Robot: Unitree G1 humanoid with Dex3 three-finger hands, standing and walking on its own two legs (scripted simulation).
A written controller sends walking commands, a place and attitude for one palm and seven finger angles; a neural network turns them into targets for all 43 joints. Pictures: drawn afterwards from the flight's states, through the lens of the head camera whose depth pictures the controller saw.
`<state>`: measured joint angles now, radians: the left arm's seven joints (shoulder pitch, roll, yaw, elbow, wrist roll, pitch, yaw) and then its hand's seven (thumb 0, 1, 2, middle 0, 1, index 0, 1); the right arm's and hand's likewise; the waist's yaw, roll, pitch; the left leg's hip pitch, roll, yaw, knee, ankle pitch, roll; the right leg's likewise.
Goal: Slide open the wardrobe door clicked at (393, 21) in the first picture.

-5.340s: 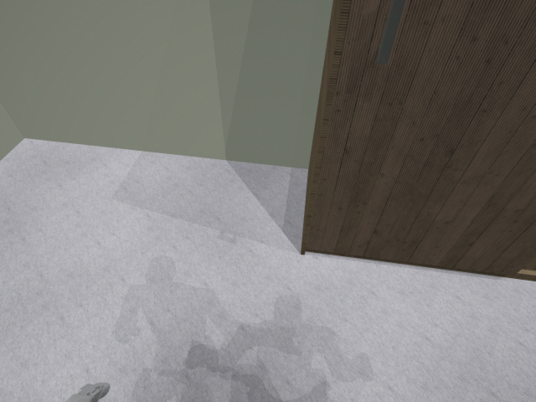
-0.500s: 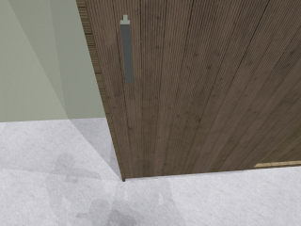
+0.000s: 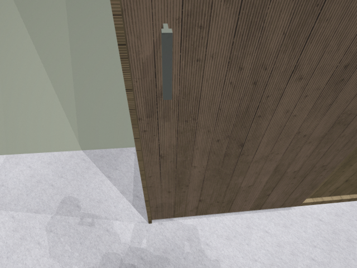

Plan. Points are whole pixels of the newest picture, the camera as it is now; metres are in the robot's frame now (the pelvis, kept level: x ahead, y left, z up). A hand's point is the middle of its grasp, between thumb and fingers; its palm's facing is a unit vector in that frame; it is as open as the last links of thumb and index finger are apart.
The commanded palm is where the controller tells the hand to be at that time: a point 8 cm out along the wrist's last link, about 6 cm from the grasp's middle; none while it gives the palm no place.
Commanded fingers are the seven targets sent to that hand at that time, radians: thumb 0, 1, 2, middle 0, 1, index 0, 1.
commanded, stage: look again from close up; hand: left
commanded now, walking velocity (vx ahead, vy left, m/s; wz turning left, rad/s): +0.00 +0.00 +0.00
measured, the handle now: (166, 63) +0.50 +0.07 +0.23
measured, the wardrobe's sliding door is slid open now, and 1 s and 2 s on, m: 0.00 0.00 0.00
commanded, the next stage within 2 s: raise the hand with hooked fingers in 1.22 s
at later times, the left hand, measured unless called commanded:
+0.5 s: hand out of the picture -0.05 +0.20 -0.17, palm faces +0.01 -0.97 -0.23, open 7.4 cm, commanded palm none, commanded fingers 0.00 0.90 0.90 -0.20 -0.30 -0.20 -0.30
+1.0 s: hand out of the picture +0.03 +0.20 -0.16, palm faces -0.02 -0.96 -0.27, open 7.4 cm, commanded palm none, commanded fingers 0.00 0.90 0.90 -0.20 -0.30 -0.20 -0.30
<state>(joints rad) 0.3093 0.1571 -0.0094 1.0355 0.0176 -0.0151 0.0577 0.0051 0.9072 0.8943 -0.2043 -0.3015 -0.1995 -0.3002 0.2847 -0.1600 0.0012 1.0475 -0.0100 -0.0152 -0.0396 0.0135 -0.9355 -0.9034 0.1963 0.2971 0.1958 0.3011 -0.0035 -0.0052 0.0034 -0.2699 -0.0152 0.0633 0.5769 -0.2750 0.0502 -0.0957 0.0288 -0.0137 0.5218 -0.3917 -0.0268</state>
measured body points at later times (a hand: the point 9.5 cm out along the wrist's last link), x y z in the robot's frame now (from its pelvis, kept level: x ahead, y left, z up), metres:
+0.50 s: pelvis -0.01 +0.01 +0.01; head +0.00 +0.02 +0.46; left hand -0.05 +0.26 -0.15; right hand +0.03 -0.24 -0.14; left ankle +0.02 +0.09 -0.73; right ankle -0.07 -0.10 -0.73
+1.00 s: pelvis +0.00 -0.01 +0.01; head +0.01 -0.01 +0.46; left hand +0.04 +0.25 -0.14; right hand +0.06 -0.27 -0.13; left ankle +0.02 +0.09 -0.73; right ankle -0.07 -0.10 -0.73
